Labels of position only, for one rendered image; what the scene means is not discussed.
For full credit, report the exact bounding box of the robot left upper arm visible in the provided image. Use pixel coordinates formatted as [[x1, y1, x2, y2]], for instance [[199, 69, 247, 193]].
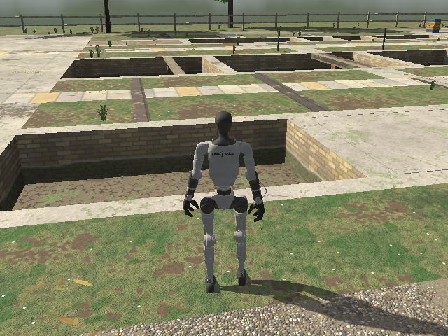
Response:
[[191, 141, 209, 180]]

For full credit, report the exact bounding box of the left robot shin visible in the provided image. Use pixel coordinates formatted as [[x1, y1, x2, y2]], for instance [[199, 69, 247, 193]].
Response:
[[204, 235, 214, 284]]

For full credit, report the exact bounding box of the robot head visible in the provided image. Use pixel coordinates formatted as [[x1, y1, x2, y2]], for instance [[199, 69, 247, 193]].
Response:
[[212, 111, 236, 146]]

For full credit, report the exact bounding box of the robot right hand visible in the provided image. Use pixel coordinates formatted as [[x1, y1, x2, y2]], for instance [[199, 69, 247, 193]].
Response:
[[248, 202, 265, 222]]

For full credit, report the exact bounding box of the robot right forearm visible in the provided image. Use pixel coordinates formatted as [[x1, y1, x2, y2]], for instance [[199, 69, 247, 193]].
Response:
[[249, 170, 263, 204]]

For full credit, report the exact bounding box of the robot left forearm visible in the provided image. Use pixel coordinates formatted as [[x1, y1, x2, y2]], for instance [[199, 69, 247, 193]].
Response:
[[185, 169, 198, 201]]

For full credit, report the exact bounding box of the robot left hand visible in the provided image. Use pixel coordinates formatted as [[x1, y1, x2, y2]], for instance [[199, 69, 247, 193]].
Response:
[[183, 199, 199, 217]]

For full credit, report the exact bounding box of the robot right upper arm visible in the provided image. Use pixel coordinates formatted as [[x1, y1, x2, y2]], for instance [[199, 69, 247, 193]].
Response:
[[238, 141, 256, 181]]

